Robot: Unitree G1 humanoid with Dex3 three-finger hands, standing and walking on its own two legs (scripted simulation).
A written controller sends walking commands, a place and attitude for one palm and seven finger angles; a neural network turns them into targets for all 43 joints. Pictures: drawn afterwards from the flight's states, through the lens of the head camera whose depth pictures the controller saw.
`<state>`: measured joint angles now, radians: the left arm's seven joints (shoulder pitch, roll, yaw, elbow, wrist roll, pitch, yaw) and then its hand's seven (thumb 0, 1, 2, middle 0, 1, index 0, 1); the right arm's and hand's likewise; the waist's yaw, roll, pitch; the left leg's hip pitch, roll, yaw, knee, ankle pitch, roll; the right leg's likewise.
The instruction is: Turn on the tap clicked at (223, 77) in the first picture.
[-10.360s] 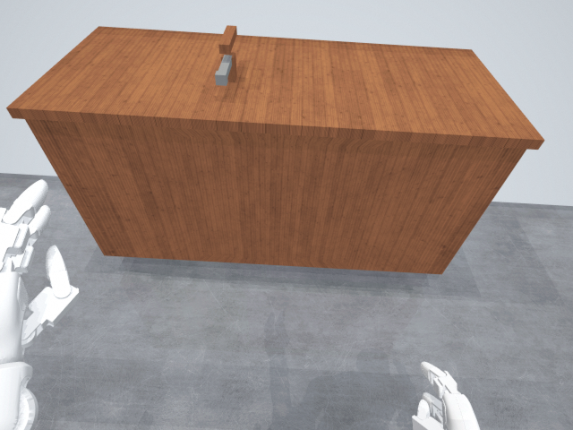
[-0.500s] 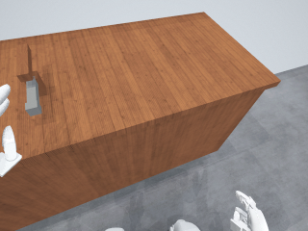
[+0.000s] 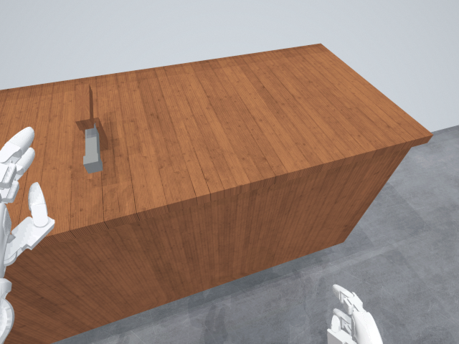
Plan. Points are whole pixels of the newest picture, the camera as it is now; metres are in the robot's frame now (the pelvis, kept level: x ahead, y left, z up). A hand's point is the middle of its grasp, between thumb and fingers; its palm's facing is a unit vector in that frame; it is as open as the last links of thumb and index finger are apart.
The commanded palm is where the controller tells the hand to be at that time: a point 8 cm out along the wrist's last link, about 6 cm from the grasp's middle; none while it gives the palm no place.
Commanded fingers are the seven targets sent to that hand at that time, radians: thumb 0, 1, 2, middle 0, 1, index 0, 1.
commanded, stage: come to a stop and stand still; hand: left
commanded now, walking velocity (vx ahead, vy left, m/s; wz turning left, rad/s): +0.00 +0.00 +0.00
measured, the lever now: (93, 163) +0.42 +0.32 +0.05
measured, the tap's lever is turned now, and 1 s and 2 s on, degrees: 0 0 0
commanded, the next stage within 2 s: look again from close up in 0.68 s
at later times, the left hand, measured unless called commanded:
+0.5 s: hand (46, 187) +0.26 +0.28 +0.18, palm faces +0.44 -0.84 -0.32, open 7.4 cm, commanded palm +0.20 +0.29 +0.18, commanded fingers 0.00 0.90 0.90 -0.20 -0.30 -0.20 -0.30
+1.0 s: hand (61, 198) +0.26 +0.26 +0.16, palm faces +0.40 -0.85 -0.33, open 7.4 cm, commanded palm +0.20 +0.29 +0.18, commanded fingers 0.00 0.90 0.90 -0.20 -0.30 -0.20 -0.30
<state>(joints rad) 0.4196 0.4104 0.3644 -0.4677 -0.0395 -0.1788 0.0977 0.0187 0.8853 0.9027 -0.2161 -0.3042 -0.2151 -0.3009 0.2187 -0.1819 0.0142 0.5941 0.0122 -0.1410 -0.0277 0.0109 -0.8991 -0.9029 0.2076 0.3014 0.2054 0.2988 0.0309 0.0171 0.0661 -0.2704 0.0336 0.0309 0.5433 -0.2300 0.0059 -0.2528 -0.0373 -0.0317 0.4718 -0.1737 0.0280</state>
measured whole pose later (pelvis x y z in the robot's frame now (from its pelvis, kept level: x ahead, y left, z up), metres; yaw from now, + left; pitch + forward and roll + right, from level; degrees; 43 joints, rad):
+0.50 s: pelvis +0.03 +0.02 +0.01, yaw -2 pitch -2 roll -1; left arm 0.34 0.35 0.40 -0.44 -0.04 -0.24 0.12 0.02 0.89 0.90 -0.21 -0.30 -0.21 -0.30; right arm 0.22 -0.18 0.02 0.60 0.01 -0.18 -0.01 0.01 -0.90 -0.90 0.21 0.30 0.20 0.30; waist 0.04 -0.04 0.07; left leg -0.21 0.02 0.07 0.50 -0.26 0.03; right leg -0.19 -0.05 0.00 0.40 -0.17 0.06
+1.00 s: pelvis +0.03 +0.02 +0.01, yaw -2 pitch -2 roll -1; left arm 0.39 0.32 0.34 -0.43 -0.04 -0.18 0.12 0.02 0.89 0.90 -0.21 -0.30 -0.21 -0.30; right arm 0.19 -0.19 0.01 0.58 0.01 -0.11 -0.02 0.01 -0.90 -0.90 0.21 0.30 0.20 0.30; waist 0.04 -0.01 0.08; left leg -0.18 0.03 0.07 0.46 -0.24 0.02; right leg -0.16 -0.04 0.00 0.36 -0.16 0.06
